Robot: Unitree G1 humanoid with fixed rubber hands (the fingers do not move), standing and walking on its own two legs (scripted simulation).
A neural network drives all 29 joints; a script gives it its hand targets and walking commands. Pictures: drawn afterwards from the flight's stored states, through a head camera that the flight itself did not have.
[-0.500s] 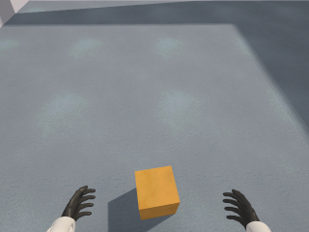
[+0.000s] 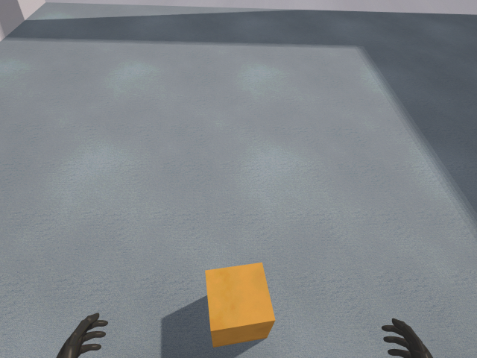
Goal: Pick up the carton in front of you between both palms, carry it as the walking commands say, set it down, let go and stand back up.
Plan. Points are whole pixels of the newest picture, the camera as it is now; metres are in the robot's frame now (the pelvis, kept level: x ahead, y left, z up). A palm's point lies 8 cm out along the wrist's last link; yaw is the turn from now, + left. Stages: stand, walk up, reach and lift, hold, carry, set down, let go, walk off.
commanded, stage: stand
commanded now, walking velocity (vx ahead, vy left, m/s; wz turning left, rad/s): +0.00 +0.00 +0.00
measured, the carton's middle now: (237, 305) +0.39 -0.01 -0.65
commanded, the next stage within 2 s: none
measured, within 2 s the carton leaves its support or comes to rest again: neither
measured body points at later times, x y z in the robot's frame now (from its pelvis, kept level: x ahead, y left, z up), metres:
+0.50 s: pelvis +0.00 +0.00 +0.01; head +0.00 +0.01 +0.46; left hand +0.13 +0.30 -0.10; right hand +0.12 -0.30 -0.09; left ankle -0.04 +0.11 -0.74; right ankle -0.02 -0.12 -0.74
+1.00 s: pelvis -0.02 +0.00 +0.01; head -0.02 +0.00 +0.46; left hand +0.09 +0.31 -0.11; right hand +0.08 -0.31 -0.10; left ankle -0.04 +0.11 -0.74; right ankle -0.02 -0.12 -0.74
